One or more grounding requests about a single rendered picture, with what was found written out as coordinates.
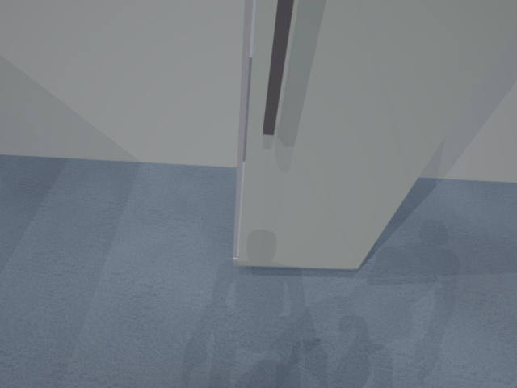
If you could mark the handle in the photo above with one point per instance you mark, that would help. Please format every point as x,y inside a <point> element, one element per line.
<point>279,48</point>

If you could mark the fridge door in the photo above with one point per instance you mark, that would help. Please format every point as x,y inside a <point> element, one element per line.
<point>370,89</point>

